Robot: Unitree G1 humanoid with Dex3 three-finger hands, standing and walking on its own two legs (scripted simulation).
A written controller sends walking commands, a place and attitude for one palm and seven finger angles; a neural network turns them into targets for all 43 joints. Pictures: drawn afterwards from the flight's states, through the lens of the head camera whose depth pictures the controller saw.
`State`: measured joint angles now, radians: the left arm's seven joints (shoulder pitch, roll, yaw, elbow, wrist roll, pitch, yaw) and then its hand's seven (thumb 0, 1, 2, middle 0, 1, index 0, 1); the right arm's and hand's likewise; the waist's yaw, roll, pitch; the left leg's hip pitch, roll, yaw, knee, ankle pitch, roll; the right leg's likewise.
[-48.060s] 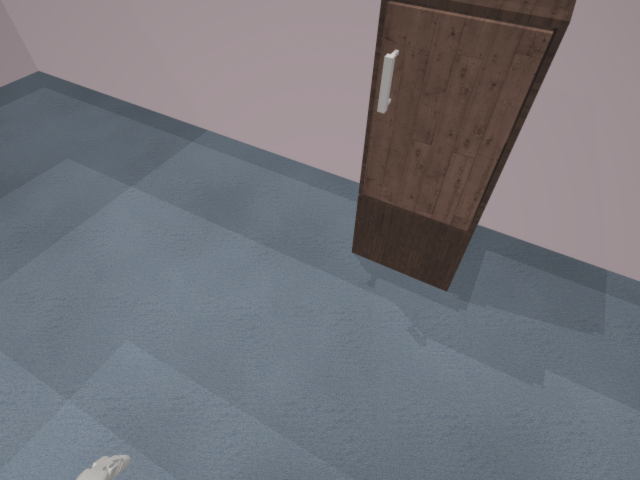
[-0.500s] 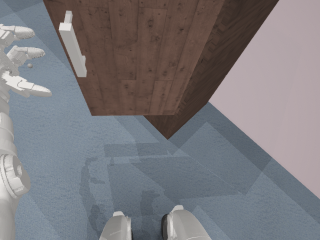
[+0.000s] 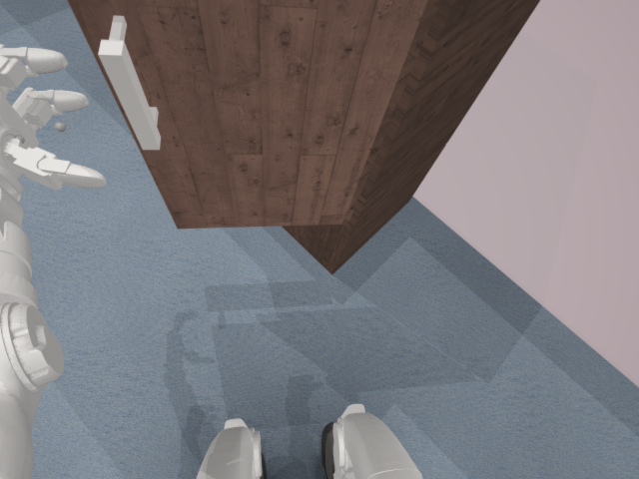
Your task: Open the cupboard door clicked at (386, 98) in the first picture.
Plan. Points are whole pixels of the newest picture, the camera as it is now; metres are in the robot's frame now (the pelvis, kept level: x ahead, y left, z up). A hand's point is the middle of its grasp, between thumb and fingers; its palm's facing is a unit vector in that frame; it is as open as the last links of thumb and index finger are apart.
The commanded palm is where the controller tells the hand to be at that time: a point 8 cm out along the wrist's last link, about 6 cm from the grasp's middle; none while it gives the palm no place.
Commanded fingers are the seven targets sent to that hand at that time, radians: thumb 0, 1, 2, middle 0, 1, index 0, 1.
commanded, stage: slide the fingers in behind the handle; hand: left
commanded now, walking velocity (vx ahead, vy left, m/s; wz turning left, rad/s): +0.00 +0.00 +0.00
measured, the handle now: (136, 89) +0.56 +0.19 +0.08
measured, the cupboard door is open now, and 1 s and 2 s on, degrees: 50 50 50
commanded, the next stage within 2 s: close the thumb around the handle in 1.48 s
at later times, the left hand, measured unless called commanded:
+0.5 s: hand (86, 129) +0.50 +0.23 +0.08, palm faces +0.01 -1.00 +0.00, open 13.9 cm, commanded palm +0.48 +0.26 +0.07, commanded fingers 0.00 -0.50 0.30 -0.30 -1.20 -0.30 -1.20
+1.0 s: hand (122, 132) +0.49 +0.19 +0.08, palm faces +0.02 -1.00 +0.00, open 13.9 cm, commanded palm +0.47 +0.23 +0.07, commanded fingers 0.00 -0.50 0.30 -0.30 -1.20 -0.30 -1.20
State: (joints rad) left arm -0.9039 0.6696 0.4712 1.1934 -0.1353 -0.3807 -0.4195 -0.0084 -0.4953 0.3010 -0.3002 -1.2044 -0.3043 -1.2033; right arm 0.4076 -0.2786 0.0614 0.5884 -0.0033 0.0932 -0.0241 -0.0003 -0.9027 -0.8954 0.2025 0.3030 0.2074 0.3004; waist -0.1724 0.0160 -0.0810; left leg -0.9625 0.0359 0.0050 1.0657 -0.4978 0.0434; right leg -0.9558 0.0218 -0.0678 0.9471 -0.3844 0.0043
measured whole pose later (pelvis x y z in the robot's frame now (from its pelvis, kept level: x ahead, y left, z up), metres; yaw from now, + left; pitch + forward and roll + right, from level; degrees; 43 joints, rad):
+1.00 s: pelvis +0.00 +0.00 +0.00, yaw +0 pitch +21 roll -3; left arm -0.85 0.47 0.38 1.11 -0.12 -0.43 -0.25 -0.01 -0.50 0.30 -0.30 -1.20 -0.30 -1.20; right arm 0.40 -0.26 0.03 0.60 -0.01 0.07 0.01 0.00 -0.90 -0.90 0.20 0.30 0.21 0.30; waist -0.15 0.03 -0.10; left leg -0.93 0.03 0.01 1.06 -0.50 0.04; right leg -0.93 0.02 -0.06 0.96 -0.39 0.00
